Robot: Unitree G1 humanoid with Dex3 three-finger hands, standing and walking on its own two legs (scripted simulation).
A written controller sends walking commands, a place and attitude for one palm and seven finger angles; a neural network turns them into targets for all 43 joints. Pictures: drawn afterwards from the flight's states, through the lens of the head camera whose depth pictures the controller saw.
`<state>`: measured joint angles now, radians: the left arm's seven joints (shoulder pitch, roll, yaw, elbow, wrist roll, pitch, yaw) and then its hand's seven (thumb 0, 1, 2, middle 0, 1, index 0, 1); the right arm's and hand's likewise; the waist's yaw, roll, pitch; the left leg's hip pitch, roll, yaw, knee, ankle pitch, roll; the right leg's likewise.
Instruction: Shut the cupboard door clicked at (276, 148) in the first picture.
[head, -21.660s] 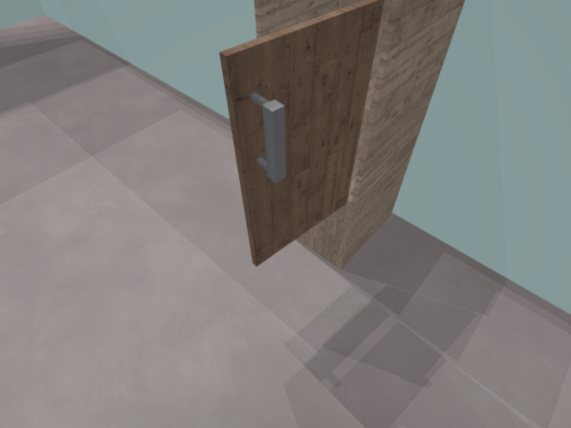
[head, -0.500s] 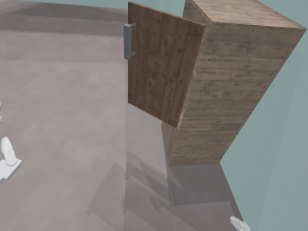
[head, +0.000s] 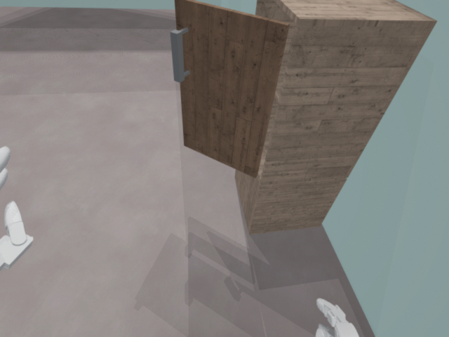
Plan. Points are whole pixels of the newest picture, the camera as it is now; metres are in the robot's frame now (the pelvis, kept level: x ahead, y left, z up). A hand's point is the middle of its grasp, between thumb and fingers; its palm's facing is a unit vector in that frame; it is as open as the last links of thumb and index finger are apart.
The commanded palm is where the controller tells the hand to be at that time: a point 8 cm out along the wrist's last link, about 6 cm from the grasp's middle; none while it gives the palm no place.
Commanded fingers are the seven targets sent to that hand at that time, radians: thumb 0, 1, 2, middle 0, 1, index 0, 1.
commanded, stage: let the arm hang, fingers relaxed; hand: left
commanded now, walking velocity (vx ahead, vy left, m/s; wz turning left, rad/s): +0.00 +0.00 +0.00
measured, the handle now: (182, 55) +0.93 +0.17 +0.09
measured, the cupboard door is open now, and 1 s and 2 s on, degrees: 51 51 51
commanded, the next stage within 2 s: look to check the result in 1.12 s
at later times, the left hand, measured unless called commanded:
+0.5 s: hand out of the picture +0.01 +0.17 -0.18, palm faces +0.07 -0.98 -0.20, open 7.0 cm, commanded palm none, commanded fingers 0.00 0.90 0.90 -0.20 -0.30 -0.20 -0.30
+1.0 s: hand out of the picture -0.01 +0.11 -0.18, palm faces +0.09 -0.99 -0.13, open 7.4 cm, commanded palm none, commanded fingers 0.00 0.90 0.90 -0.20 -0.30 -0.20 -0.30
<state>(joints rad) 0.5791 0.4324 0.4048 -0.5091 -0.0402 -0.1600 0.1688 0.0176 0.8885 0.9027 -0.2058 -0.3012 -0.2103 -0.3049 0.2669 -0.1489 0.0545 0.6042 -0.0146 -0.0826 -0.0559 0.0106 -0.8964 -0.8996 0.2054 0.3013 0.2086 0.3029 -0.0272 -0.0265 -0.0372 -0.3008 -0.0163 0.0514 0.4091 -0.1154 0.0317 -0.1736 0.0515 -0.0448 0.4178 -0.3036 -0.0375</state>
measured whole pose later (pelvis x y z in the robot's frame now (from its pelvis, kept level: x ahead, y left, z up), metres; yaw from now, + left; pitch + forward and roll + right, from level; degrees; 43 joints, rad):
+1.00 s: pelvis +0.03 -0.02 +0.00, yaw +2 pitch -2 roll +0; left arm 0.37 0.08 -0.01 1.15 0.00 -0.01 0.04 0.01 0.90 0.90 -0.20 -0.30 -0.20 -0.30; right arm 0.32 -0.12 0.02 1.13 -0.01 0.01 -0.04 0.01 -0.91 -0.90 0.20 0.30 0.20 0.30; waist 0.00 0.00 0.01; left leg -0.22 -0.01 0.02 0.42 -0.17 0.02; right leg -0.06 0.06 -0.08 0.38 -0.29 -0.08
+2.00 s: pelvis +0.04 -0.03 -0.01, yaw +7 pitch -2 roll -1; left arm 0.33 0.13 0.03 1.09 0.02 0.01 0.05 0.01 0.90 0.90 -0.20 -0.30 -0.20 -0.30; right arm 0.32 -0.13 -0.01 1.10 -0.01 0.06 -0.03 0.00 -0.90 -0.90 0.20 0.30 0.20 0.30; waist -0.02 0.01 0.06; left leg -0.32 0.00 0.01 0.69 -0.34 0.01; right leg -0.08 0.06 -0.16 0.47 -0.37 -0.09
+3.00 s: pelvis +0.06 -0.07 -0.02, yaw +46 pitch +0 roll +1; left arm 0.23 0.22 0.05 0.83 0.03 0.02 0.01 0.01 0.90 0.90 -0.20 -0.30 -0.20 -0.30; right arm 0.14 -0.24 -0.06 0.87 -0.02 0.09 0.02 0.00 -0.90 -0.90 0.20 0.30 0.21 0.30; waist 0.00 0.04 0.13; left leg -0.48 -0.04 -0.09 0.93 -0.46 -0.02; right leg -0.33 -0.06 -0.09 0.69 -0.36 -0.01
